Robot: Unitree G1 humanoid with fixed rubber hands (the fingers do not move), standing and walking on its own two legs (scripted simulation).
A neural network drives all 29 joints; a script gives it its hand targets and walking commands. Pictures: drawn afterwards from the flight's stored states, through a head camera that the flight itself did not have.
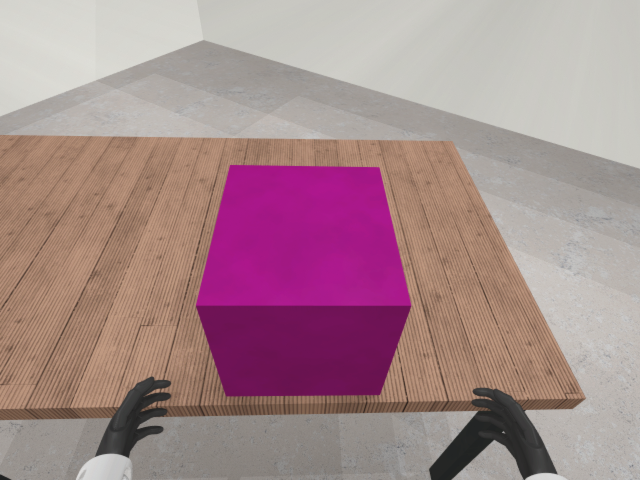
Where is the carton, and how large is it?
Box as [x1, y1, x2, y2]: [196, 165, 410, 395]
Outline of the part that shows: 230,165 196,303 196,307 225,394 379,394 410,307 409,297 379,168 330,166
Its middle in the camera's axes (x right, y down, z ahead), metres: -0.02 +0.06 +0.59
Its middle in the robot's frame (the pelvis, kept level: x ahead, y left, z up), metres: +0.41 +0.04 +0.01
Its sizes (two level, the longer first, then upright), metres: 0.263 0.234 0.236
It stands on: a table, 0.67 m high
